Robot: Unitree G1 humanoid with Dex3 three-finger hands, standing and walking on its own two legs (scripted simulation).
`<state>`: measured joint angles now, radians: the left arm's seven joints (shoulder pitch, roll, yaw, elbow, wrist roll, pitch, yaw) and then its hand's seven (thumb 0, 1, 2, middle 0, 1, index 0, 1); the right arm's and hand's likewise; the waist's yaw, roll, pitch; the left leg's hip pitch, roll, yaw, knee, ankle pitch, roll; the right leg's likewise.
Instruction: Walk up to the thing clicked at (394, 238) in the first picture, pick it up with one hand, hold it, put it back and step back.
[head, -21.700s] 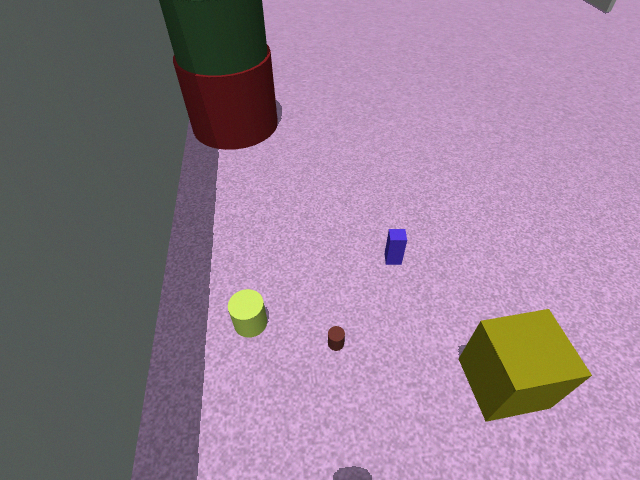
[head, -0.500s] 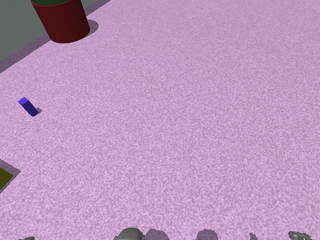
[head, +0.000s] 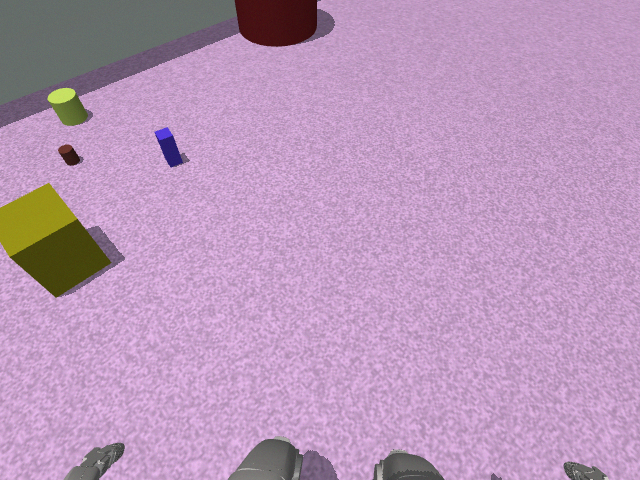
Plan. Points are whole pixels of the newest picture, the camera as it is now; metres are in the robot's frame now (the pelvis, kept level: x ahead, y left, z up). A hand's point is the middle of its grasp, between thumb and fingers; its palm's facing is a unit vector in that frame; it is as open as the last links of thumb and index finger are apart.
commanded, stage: walk up
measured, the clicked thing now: (169, 147) +1.38 +0.64 -0.67
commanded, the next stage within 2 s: none
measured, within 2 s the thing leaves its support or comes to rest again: neither
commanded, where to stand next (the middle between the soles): +0.10 +0.00 m, yaw +17 degrees
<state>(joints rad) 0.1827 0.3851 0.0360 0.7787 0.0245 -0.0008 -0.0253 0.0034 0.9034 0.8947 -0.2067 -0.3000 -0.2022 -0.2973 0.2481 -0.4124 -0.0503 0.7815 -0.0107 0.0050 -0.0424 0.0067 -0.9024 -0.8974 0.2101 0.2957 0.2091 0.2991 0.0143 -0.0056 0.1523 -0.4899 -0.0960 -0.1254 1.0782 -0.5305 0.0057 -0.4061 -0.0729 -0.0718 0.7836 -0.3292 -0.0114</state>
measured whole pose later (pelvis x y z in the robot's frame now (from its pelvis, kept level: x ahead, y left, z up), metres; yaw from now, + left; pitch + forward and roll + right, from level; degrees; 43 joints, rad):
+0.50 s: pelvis +0.00 +0.00 +0.00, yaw +12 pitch -2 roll -2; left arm 0.22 0.42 0.06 0.90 0.01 0.03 -0.01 0.00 0.91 0.90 -0.20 -0.30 -0.20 -0.30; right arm 0.21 -0.40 -0.02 0.86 -0.02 -0.03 -0.03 0.01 -0.90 -0.90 0.21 0.30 0.21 0.30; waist 0.02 0.01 0.11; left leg -0.43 -0.04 -0.11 0.81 -0.34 0.01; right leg -0.34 -0.06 -0.03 0.74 -0.37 0.02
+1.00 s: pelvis +0.02 +0.00 +0.02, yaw +18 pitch -1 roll -2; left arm 0.10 0.40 0.02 1.01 0.00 0.02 -0.02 0.00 0.90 0.90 -0.20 -0.30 -0.20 -0.30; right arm 0.14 -0.37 0.00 1.03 -0.01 -0.03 -0.01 0.01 -0.90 -0.90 0.21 0.30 0.21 0.30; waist 0.02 -0.01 0.08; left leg -0.35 -0.04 -0.16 0.63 -0.26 -0.01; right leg -0.22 -0.08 -0.12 0.57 -0.32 0.04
